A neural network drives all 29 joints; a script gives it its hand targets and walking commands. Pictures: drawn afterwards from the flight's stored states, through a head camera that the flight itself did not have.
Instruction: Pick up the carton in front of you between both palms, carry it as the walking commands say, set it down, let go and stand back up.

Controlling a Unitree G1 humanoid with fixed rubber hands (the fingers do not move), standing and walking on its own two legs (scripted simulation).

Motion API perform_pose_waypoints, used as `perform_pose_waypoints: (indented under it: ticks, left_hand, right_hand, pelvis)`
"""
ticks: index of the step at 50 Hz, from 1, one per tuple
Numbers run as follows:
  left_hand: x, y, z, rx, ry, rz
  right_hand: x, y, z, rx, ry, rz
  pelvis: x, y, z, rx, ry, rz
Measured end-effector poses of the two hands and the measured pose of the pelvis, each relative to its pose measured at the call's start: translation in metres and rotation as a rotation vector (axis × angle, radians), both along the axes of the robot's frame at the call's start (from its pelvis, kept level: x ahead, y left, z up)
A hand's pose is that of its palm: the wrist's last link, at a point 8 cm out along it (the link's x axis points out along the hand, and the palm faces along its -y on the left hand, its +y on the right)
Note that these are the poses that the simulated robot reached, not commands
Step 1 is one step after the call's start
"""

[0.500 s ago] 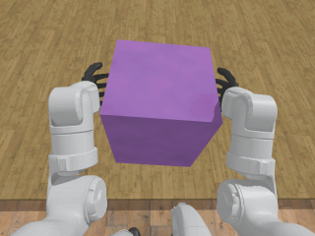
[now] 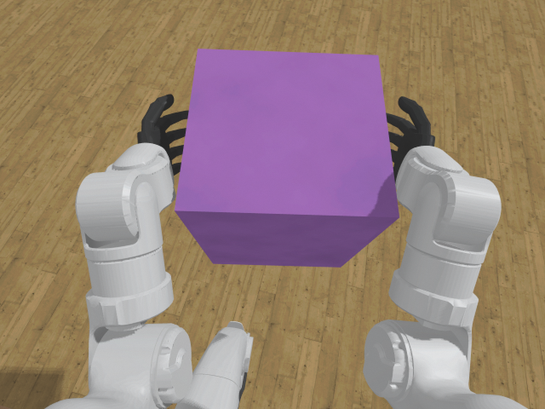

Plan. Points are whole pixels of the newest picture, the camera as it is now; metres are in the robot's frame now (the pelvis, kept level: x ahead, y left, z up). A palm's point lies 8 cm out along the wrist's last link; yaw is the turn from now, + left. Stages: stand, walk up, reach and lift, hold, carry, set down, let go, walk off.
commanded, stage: carry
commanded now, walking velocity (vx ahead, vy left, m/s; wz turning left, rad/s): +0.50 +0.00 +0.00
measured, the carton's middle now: (281, 177) +0.41 +0.06 +0.06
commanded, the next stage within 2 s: none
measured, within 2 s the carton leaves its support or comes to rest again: neither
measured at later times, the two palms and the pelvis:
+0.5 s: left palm out of the picture +0.74 +0.16 +0.15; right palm (436, 7) +0.71 -0.14 +0.15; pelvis +0.35 +0.04 +0.02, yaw -1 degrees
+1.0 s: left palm out of the picture +0.96 +0.16 +0.11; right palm out of the picture +0.97 -0.14 +0.10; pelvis +0.69 +0.01 +0.02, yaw +1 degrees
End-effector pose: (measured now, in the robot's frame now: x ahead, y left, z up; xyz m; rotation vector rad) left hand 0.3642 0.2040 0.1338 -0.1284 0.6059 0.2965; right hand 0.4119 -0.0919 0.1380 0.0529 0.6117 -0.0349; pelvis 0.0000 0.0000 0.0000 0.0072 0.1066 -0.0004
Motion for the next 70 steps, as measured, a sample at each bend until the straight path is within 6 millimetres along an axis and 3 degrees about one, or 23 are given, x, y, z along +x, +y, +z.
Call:
perform_pose_waypoints:
  ticks: [4, 7, 10, 17, 25, 33, 39, 42, 45, 51, 56, 62, 70]
  left_hand:
    - [0.080, 0.005, 0.037, 0.020, -0.058, -0.043]
    - [0.146, -0.004, 0.052, 0.035, -0.079, -0.133]
    - [0.198, -0.019, 0.051, 0.046, -0.016, -0.214]
    - [0.285, -0.046, 0.040, 0.029, 0.141, -0.289]
    - [0.372, -0.044, 0.013, -0.003, 0.176, -0.241]
    - [0.458, -0.047, -0.035, 0.018, 0.169, -0.167]
    - [0.488, -0.048, -0.061, -0.012, 0.212, -0.091]
    - [0.502, -0.046, -0.057, -0.038, 0.185, -0.047]
    - [0.530, -0.045, -0.043, -0.002, 0.140, -0.070]
    - [0.606, -0.041, -0.022, 0.029, 0.055, -0.131]
    - [0.678, -0.027, -0.034, 0.015, 0.024, -0.167]
    - [0.742, -0.022, -0.047, -0.001, 0.148, -0.205]
    - [0.830, -0.027, -0.028, 0.006, 0.109, -0.213]
  right_hand:
    - [0.066, 0.002, 0.032, -0.022, -0.063, -0.017]
    - [0.109, -0.008, 0.048, -0.067, -0.087, -0.071]
    - [0.142, -0.024, 0.049, -0.102, -0.024, -0.116]
    - [0.203, -0.049, 0.035, -0.079, 0.140, -0.200]
    - [0.301, -0.048, 0.014, -0.074, 0.175, -0.183]
    - [0.413, -0.051, -0.038, -0.070, 0.162, -0.099]
    - [0.459, -0.050, -0.065, -0.014, 0.210, -0.066]
    - [0.478, -0.048, -0.063, 0.020, 0.189, -0.078]
    - [0.504, -0.047, -0.052, 0.002, 0.139, -0.064]
    - [0.566, -0.043, -0.031, -0.018, 0.049, -0.086]
    - [0.630, -0.030, -0.036, -0.042, 0.020, -0.115]
    - [0.682, -0.025, -0.047, -0.057, 0.145, -0.151]
    - [0.769, -0.030, -0.027, -0.057, 0.106, -0.156]
  pelvis:
    - [0.072, 0.013, -0.002, -0.007, -0.008, -0.003]
    - [0.130, 0.027, -0.016, -0.027, -0.041, -0.009]
    - [0.168, 0.037, -0.013, -0.017, -0.046, -0.009]
    - [0.246, 0.050, 0.012, -0.052, -0.024, -0.025]
    - [0.346, 0.037, 0.018, -0.055, -0.001, -0.020]
    - [0.471, 0.007, -0.008, -0.027, -0.020, 0.005]
    - [0.540, -0.006, 0.006, -0.011, -0.009, 0.027]
    - [0.576, -0.009, 0.015, 0.006, -0.003, 0.030]
    - [0.614, -0.006, 0.020, 0.017, -0.004, 0.024]
    - [0.702, 0.010, 0.015, 0.016, -0.021, 0.015]
    - [0.781, 0.030, -0.009, 0.016, -0.055, -0.011]
    - [0.842, 0.043, 0.004, -0.001, -0.049, -0.043]
    - [0.927, 0.039, 0.021, -0.023, -0.034, -0.036]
